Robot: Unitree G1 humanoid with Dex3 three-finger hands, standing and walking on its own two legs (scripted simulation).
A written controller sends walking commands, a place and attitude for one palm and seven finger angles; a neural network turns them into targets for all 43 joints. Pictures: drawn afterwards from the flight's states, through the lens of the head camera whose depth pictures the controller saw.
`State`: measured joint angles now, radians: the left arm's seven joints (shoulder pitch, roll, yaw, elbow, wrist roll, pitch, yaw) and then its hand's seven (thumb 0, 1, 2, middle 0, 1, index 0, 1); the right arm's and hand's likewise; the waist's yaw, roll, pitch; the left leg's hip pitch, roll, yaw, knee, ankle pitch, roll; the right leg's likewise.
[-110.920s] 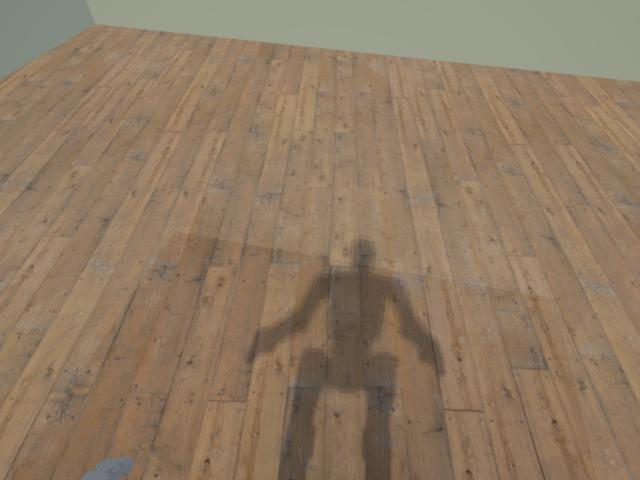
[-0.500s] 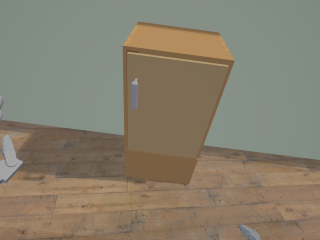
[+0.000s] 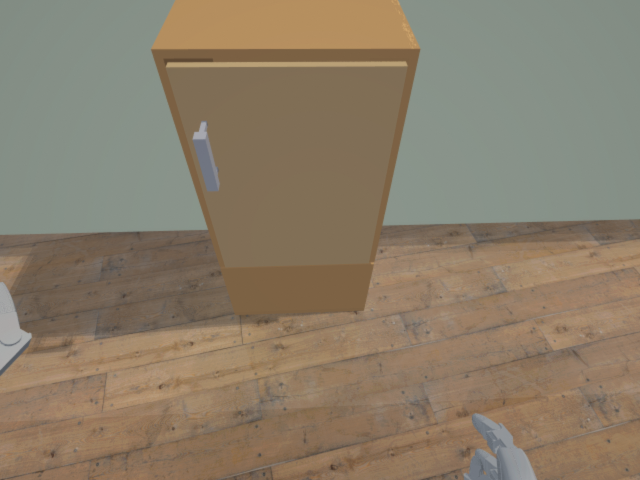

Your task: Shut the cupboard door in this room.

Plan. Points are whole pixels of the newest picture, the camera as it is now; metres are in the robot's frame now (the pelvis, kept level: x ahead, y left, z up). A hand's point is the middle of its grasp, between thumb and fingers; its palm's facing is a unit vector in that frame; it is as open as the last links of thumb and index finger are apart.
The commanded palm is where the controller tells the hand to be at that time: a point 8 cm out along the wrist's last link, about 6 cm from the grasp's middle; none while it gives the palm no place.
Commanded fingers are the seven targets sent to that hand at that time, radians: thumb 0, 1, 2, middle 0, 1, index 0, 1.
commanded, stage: stop stepping back and stand still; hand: left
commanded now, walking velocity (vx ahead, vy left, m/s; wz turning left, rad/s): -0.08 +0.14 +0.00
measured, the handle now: (208, 156) +0.69 +0.24 -0.02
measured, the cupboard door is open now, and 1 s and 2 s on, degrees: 0 0 0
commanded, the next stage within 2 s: let the arm hang, fingers relaxed in 0.88 s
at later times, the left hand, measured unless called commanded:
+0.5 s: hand (12, 345) +0.21 +0.28 +0.15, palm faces +0.39 -0.81 -0.44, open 7.5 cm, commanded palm +0.14 +0.32 +0.18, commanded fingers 0.00 0.90 0.90 -0.20 -0.30 -0.20 -0.30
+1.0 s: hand out of the picture +0.18 +0.30 +0.14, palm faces +0.41 -0.80 -0.43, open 7.5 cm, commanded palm none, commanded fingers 0.00 0.90 0.90 -0.20 -0.30 -0.20 -0.30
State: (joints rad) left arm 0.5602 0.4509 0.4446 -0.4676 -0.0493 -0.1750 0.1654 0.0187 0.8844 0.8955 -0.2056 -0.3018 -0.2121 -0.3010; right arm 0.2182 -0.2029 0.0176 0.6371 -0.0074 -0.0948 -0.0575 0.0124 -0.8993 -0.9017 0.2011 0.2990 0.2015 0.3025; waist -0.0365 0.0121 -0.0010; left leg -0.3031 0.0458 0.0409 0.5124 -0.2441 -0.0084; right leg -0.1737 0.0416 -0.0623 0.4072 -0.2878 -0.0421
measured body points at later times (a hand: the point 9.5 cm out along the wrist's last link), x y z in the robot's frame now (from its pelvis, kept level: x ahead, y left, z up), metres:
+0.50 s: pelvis +0.00 +0.02 +0.00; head +0.01 +0.03 +0.45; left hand +0.18 +0.32 +0.18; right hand +0.17 -0.21 -0.08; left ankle +0.04 +0.13 -0.74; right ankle -0.05 -0.09 -0.74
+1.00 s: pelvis -0.02 +0.03 +0.00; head -0.01 +0.04 +0.45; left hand +0.15 +0.34 +0.16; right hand +0.14 -0.20 -0.08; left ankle +0.04 +0.13 -0.74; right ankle -0.05 -0.09 -0.74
